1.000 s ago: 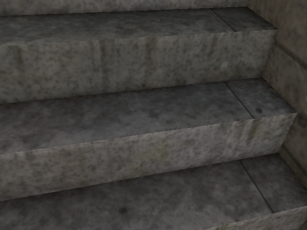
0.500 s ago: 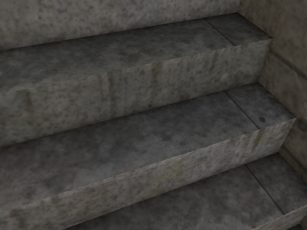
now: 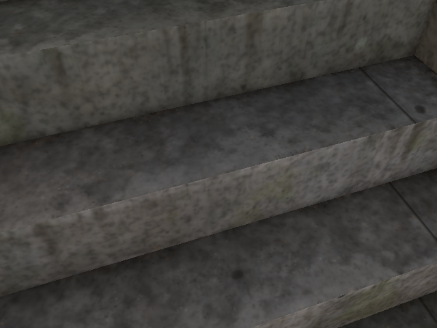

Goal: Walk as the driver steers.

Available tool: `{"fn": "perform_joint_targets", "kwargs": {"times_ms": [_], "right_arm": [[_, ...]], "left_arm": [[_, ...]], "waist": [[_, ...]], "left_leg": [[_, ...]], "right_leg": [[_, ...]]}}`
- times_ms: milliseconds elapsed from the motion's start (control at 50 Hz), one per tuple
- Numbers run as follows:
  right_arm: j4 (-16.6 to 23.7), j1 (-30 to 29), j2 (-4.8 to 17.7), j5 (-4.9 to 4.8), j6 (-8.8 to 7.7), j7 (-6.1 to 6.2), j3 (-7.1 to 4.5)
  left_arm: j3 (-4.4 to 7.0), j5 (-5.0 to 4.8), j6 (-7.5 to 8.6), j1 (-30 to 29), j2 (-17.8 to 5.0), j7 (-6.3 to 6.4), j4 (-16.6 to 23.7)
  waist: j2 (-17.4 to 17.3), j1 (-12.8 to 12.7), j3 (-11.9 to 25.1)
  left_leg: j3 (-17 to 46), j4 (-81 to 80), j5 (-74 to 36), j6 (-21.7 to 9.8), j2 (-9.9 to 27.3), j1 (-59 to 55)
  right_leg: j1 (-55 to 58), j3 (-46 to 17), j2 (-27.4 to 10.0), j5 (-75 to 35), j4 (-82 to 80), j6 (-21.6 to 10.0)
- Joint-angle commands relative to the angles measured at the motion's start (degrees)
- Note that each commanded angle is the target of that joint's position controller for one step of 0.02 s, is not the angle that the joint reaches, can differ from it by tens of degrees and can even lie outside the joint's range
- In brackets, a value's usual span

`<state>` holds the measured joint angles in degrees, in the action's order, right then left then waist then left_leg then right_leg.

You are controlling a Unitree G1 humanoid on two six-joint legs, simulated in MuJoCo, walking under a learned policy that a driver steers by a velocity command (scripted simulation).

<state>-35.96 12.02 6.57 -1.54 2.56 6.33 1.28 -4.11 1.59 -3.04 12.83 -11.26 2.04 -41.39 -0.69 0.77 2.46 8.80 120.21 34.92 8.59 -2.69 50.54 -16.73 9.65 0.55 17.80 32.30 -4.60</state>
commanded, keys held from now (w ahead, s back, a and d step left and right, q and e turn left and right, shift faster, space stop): no key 1.00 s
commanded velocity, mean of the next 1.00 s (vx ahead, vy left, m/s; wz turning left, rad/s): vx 0.00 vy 0.00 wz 0.00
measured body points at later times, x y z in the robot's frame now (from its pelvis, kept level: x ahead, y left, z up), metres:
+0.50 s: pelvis -0.04 +0.08 +0.01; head -0.05 +0.10 +0.46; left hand +0.04 +0.31 -0.13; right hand +0.04 -0.14 -0.13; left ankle -0.11 +0.21 -0.73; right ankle +0.00 -0.07 -0.73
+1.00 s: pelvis -0.05 +0.07 +0.01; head -0.04 +0.07 +0.46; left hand -0.03 +0.30 -0.13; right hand +0.01 -0.15 -0.14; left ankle -0.11 +0.21 -0.73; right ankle +0.00 -0.07 -0.73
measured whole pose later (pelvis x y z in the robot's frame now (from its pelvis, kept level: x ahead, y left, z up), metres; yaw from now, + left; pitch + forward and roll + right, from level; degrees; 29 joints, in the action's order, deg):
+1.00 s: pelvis -0.05 +0.07 +0.01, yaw +3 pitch +0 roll +2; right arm -55.9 15.2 8.9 1.0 -0.6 0.7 -0.9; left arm 2.9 -1.4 -1.7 17.9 -8.4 2.0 -50.2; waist 2.1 -2.6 -0.3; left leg -0.1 19.6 14.9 1.7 0.7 5.0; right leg -16.6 6.5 -7.6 9.5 26.2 2.1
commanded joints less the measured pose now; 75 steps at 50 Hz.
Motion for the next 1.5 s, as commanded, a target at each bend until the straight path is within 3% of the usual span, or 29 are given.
{"fn": "perform_joint_targets", "kwargs": {"times_ms": [20, 80, 120, 140, 180, 200, 220, 240, 260, 280, 300, 320, 340, 360, 380, 420, 480, 520, 620, 680, 840, 860, 1000, 1100, 1200, 1220, 1400, 1420, 1500], "right_arm": [[1.02, -7.7, 6.56, -0.64, -0.31, 0.28, -2.24], [-6.52, 1.53, 2.53, 0.13, -0.6, -1.6, -2.53], [-8.73, 3.2, -0.07, 1.98, -0.71, -2.69, -1.97], [-9.12, 0.65, -1.14, 2.97, -0.66, -3.13, -1.37], [-10.95, -0.19, -0.55, 4.28, -0.17, -3.88, -1.43], [-13.06, 3.19, -1.4, 4.85, -0.21, -4.3, -1.34], [-15.17, 4.8, 0.16, 4.6, -0.87, -4.77, -1.43], [-16.55, 4.65, 5.08, 5.04, -1.74, -4.82, -2.42], [-16.7, 7.48, 4.62, 5.03, -2.25, -4.66, -2.57], [-16.98, 6.05, 4.67, 5.03, -2.44, -4.64, -2.46], [-16.4, 6.15, 4.92, 4.08, -2.14, -5.07, -2.95], [-16.5, 6.04, 4.91, 3.73, -1.81, -5.18, -3.22], [-16.15, 4.82, 4.38, 3.62, -1.64, -5.1, -3.13], [-16.22, 4.46, 4.86, 3.76, -1.65, -4.9, -3.35], [-15.61, 3.1, 6.1, 2.93, -2.15, -4.89, -3.59], [-16.2, 2.95, 4.23, 2.74, -2.72, -5.23, -3.0], [-16.02, 3.82, 4.56, 3.22, -2.84, -5.86, -2.91], [-15.49, 2.7, 4.01, 2.82, -3.01, -6.08, -2.43], [-15.37, 2.81, 4.39, 2.95, -2.85, -5.92, -2.24], [-16.84, 4.46, 5.3, 2.55, -3.07, -4.95, -2.64], [-18.01, 4.94, 6.13, 2.37, -3.51, -4.9, -3.0], [-17.08, 3.84, 5.6, 2.57, -3.43, -5.39, -2.66], [-18.3, 5.29, 6.54, 2.46, -3.75, -5.88, -2.56], [-19.63, 6.8, 7.57, 2.38, -3.62, -4.35, -3.19], [-20.96, 7.84, 9.05, 2.4, -4.3, -4.35, -3.82], [-21.5, 8.91, 8.36, 3.05, -4.14, -4.1, -3.66], [-23.65, 10.82, 7.65, 2.71, -4.0, -3.86, -3.46], [-23.99, 11.65, 8.67, 3.17, -3.9, -3.63, -3.89], [-24.63, 14.06, 7.38, 3.03, -2.78, -2.74, -3.6]], "left_arm": [[0.82, 2.31, 3.08, -5.69, -6.3, 2.79, 10.8], [0.31, 1.92, 4.45, -5.62, -1.05, 2.0, 8.21], [1.74, 0.96, 4.14, -10.12, -1.42, 0.9, 8.09], [2.24, 0.22, 4.04, -10.8, -1.57, 0.53, 8.75], [2.43, -1.33, 3.04, -6.99, -0.02, 0.59, 9.51], [2.36, -2.75, 2.95, -6.37, 1.03, 0.27, 9.49], [2.8, -4.21, 3.3, -4.51, 0.85, -0.18, 9.03], [3.55, -4.41, 3.79, 1.44, 0.16, -0.64, 7.65], [4.17, -3.22, 4.53, -0.94, -0.98, -1.72, 7.36], [4.63, -3.05, 5.07, 1.88, 0.06, -3.03, 6.18], [4.24, -2.48, 5.2, -1.03, 1.85, -3.36, 5.88], [4.31, -2.5, 4.87, -4.41, 2.59, -3.31, 5.59], [4.7, -2.39, 3.74, -7.53, 2.96, -2.52, 5.51], [5.01, -2.36, 2.89, -7.36, 3.17, -1.8, 4.84], [5.65, -3.21, 2.08, -6.42, 2.47, -0.72, 4.13], [6.26, -3.09, 2.03, -3.58, 1.76, -0.29, 1.73], [7.03, -2.73, 2.07, -1.67, 0.74, -0.74, -0.55], [7.24, -2.98, 2.11, -0.37, 0.28, -1.08, -1.43], [7.55, -2.93, 2.27, 3.06, -0.96, -0.72, -3.7], [7.45, -2.26, 1.41, 4.92, -1.13, -0.84, -4.75], [7.47, -2.43, 1.27, 6.83, -1.0, -0.32, -6.15], [7.76, -3.07, 1.76, 6.73, -1.5, -0.09, -6.15], [7.89, -2.94, 1.85, 7.21, -1.24, 0.07, -6.37], [7.77, -3.03, 1.95, 6.29, -0.46, 1.13, -6.63], [7.96, -3.01, 2.03, 5.87, -0.95, 1.42, -6.14], [7.7, -2.35, 2.22, 6.45, -0.88, 1.32, -6.39], [7.15, -2.55, 2.15, 5.52, 0.01, 0.91, -5.36], [6.88, -2.94, 2.81, 6.18, 0.16, 0.39, -5.76], [6.62, -3.07, 3.86, 4.78, 0.24, -1.04, -6.25]], "waist": [[-7.03, -3.88, 1.48], [0.94, -0.85, 1.17], [6.18, 2.15, 0.06], [8.76, 1.0, -1.46], [14.54, -2.58, -1.82], [14.11, -1.58, -0.57], [13.49, -2.77, -0.38], [4.85, -6.69, 3.45], [2.92, -3.66, 6.5], [-2.8, -5.8, 8.32], [-4.94, -3.39, 8.61], [-4.01, -2.1, 6.75], [-1.33, -1.55, 3.88], [-2.47, -1.38, 1.76], [-3.29, -1.63, -1.47], [-3.77, -2.51, -3.76], [-2.35, -1.69, -4.02], [-1.77, -2.04, -3.44], [-0.76, -2.05, -5.18], [-0.88, -2.76, -5.42], [0.89, -3.73, -4.46], [2.76, -3.39, -3.97], [1.61, -3.4, -3.04], [2.08, -2.75, -4.47], [3.22, -2.43, -3.71], [3.28, -2.18, -1.9], [2.24, -2.08, -2.46], [1.54, -1.82, -2.44], [2.59, -0.4, -2.85]], "left_leg": [[2.99, 2.19, -16.42, 4.93, 3.93, 9.75], [0.87, -17.12, -25.58, 2.78, 5.85, -8.71], [-4.09, -44.24, -23.88, 0.24, 8.17, -21.75], [-7.76, -57.19, -18.1, -0.74, 7.12, -26.82], [-11.96, -79.46, -5.75, -1.55, 4.26, -27.65], [-12.43, -93.92, -13.69, -2.89, 3.65, -30.93], [-10.36, -103.66, -24.67, -4.45, 4.49, -31.09], [-5.5, -101.37, -45.6, -6.01, 7.73, -36.68], [-3.35, -98.45, -65.61, -7.85, 10.61, -44.3], [-4.44, -94.65, -74.55, -10.45, 11.8, -51.72], [-4.09, -95.98, -66.34, -12.21, 11.99, -50.36], [-4.5, -97.81, -53.82, -12.58, 11.01, -48.52], [-4.47, -99.98, -45.76, -12.85, 10.41, -45.37], [-4.66, -101.26, -39.22, -13.11, 9.86, -42.49], [-3.99, -102.85, -35.28, -13.26, 9.48, -39.57], [-3.53, -103.05, -35.17, -13.33, 9.39, -38.7], [-3.32, -103.04, -34.56, -13.58, 9.25, -39.82], [-2.73, -103.53, -35.01, -13.86, 8.9, -41.16], [-2.93, -104.18, -32.27, -13.96, 8.17, -40.93], [-3.37, -103.32, -35.39, -13.76, 8.1, -41.14], [-3.94, -103.24, -35.8, -13.75, 7.8, -40.77], [-3.94, -103.84, -34.3, -13.87, 7.63, -40.86], [-5.08, -104.24, -35.45, -13.18, 7.66, -40.76], [-5.81, -105.2, -27.87, -11.81, 7.91, -38.93], [-6.07, -105.65, -28.65, -10.71, 8.39, -38.3], [-6.87, -104.95, -28.21, -10.57, 8.24, -38.83], [-7.22, -104.67, -27.5, -9.64, 8.73, -37.26], [-7.43, -104.09, -26.49, -9.1, 8.96, -37.57], [-7.23, -103.86, -25.27, -9.05, 9.28, -37.94]], "right_leg": [[11.7, -25.87, -23.82, -9.32, -16.55, -11.84], [3.94, -13.84, -17.01, -11.2, -13.64, -9.82], [-1.87, -6.09, -13.51, -9.0, -13.98, -5.73], [-3.2, -4.2, -13.07, -11.32, -14.65, -5.09], [6.55, -9.19, -15.73, -25.43, -12.4, -6.25], [11.05, -9.92, -15.62, -30.83, -9.64, -4.77], [14.87, -9.32, -14.07, -35.77, -5.18, -2.83], [15.04, -8.26, -12.0, -37.73, -4.16, -0.22], [10.66, -6.07, -10.92, -30.71, -2.6, 1.26], [4.35, -5.79, -9.62, -21.04, -6.2, 2.89], [4.99, -5.1, -8.46, -13.12, -7.37, 3.84], [4.47, -4.52, -8.02, -8.31, -8.11, 4.5], [4.63, -4.47, -7.89, -4.78, -8.12, 5.08], [4.93, -4.39, -7.9, -2.06, -8.29, 5.6], [5.15, -4.76, -8.16, -0.71, -8.64, 5.88], [3.89, -5.41, -9.11, -3.21, -8.53, 6.29], [2.5, -5.6, -9.06, -3.86, -8.6, 6.19], [1.8, -5.83, -9.58, -3.47, -8.34, 6.07], [0.34, -6.41, -9.85, -3.51, -8.99, 6.08], [0.87, -6.22, -9.94, -4.17, -9.54, 6.43], [2.54, -6.26, -9.71, -5.22, -10.1, 5.53], [2.37, -6.56, -9.42, -5.45, -9.81, 5.12], [4.36, -7.24, -9.5, -9.65, -10.04, 3.82], [4.41, -7.55, -9.19, -8.1, -12.54, 3.77], [7.07, -7.86, -8.74, -12.3, -12.94, 3.08], [7.64, -7.81, -8.79, -12.42, -12.41, 3.05], [7.9, -7.96, -8.41, -11.81, -12.64, 2.44], [7.27, -8.0, -8.88, -12.66, -13.32, 2.06], [6.36, -7.4, -8.89, -13.7, -13.49, 2.31]]}}
Keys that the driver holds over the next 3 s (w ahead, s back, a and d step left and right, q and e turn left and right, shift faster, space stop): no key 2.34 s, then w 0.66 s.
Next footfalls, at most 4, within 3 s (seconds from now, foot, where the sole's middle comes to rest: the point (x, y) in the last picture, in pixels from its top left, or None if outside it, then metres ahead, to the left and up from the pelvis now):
0.22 left None -0.07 0.22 -0.77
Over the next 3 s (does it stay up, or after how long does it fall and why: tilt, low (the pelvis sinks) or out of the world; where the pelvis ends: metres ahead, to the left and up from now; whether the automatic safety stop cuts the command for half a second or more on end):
stays up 0.06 0.09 0.05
